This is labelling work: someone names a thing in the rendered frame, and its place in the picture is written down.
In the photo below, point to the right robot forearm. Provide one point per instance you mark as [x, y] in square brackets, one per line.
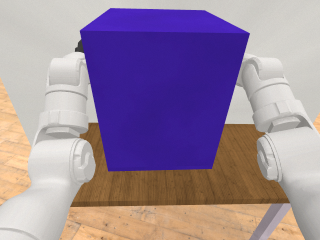
[274, 106]

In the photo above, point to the table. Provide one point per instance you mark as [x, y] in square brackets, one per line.
[235, 178]

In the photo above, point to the carton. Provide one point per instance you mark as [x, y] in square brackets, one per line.
[162, 82]

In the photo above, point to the left robot forearm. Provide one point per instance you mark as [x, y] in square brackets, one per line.
[66, 95]

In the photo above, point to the right robot upper arm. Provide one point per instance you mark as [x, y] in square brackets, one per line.
[292, 158]

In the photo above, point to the left robot upper arm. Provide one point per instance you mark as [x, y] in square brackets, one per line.
[57, 170]

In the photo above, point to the left robot hand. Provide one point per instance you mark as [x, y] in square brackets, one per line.
[79, 48]

